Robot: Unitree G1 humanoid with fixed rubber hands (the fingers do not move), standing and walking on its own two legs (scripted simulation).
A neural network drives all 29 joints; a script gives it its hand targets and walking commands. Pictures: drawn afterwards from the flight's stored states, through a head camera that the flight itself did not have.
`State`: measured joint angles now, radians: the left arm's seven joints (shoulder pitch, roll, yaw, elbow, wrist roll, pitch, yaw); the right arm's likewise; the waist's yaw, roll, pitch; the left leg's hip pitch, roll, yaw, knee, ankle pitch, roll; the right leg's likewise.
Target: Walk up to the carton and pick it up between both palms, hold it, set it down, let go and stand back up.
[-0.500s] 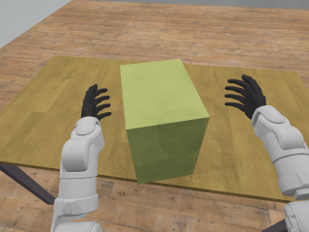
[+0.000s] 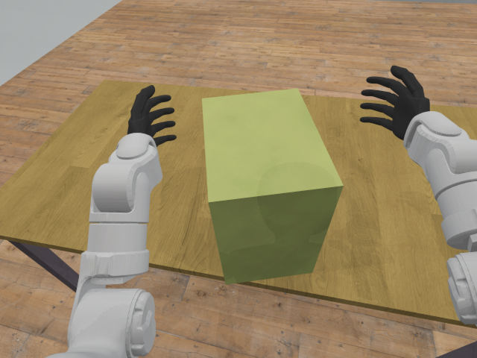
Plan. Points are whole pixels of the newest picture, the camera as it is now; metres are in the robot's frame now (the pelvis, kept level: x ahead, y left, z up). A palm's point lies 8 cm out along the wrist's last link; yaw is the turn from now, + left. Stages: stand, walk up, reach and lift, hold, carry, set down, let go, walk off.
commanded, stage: reach and lift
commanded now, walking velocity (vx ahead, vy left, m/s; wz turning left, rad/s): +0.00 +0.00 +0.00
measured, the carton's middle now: (260, 190) +0.44 +0.05 +0.02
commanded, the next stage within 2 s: none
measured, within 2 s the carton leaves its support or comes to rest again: neither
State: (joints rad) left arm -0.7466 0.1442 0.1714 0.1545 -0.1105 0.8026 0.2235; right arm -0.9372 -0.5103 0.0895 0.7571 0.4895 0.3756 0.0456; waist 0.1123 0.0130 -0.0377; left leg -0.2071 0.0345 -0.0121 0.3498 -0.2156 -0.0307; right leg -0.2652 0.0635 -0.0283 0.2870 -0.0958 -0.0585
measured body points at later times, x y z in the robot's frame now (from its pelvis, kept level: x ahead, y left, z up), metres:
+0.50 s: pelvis +0.00 +0.00 +0.00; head +0.03 +0.00 +0.45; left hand +0.39 +0.22 +0.14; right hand +0.47 -0.15 +0.14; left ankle -0.03 +0.14 -0.75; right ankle +0.03 -0.08 -0.75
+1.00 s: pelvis +0.00 +0.00 +0.00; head +0.06 +0.00 +0.44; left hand +0.40 +0.20 +0.07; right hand +0.47 -0.12 +0.06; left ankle -0.03 +0.14 -0.75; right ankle +0.03 -0.08 -0.75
